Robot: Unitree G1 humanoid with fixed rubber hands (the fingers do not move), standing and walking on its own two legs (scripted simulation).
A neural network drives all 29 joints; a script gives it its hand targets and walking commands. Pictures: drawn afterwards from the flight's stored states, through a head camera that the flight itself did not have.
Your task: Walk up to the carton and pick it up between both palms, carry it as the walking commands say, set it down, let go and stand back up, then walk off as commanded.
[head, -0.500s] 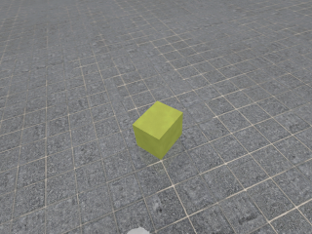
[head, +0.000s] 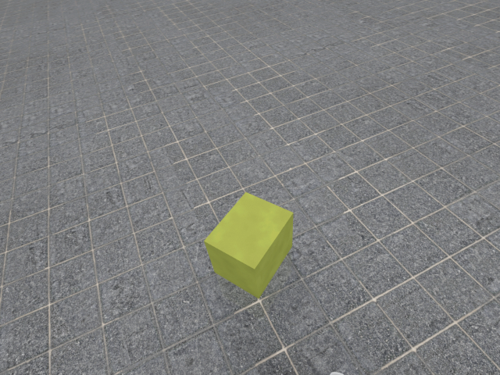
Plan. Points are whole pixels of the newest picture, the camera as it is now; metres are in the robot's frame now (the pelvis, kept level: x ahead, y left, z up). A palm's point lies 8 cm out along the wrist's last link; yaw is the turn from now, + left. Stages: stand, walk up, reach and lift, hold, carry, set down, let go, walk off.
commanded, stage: walk up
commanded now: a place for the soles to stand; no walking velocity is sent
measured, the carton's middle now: (252, 243) +0.75 +0.09 -0.60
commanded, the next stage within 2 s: none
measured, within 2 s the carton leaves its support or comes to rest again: neither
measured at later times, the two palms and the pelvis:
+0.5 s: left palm (67, 344) +0.22 +0.38 -0.10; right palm (434, 352) +0.21 -0.27 -0.11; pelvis +0.15 +0.06 -0.01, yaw -2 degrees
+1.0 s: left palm (105, 280) +0.34 +0.34 -0.08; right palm (404, 292) +0.30 -0.24 -0.08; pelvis +0.21 +0.06 +0.04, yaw -2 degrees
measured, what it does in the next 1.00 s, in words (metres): walks ahead: left foot, then right foot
